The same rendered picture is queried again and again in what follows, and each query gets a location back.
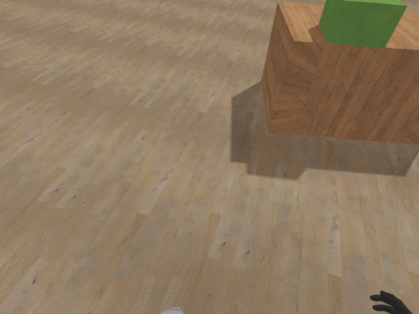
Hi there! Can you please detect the pedestal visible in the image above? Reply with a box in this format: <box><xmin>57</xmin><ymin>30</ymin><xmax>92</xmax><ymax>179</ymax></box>
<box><xmin>261</xmin><ymin>2</ymin><xmax>419</xmax><ymax>145</ymax></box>

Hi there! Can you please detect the carton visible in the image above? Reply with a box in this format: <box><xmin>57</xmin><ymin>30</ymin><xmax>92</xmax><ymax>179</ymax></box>
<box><xmin>318</xmin><ymin>0</ymin><xmax>407</xmax><ymax>48</ymax></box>

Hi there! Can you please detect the right robot hand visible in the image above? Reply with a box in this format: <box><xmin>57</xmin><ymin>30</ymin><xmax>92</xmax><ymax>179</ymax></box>
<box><xmin>370</xmin><ymin>290</ymin><xmax>412</xmax><ymax>314</ymax></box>

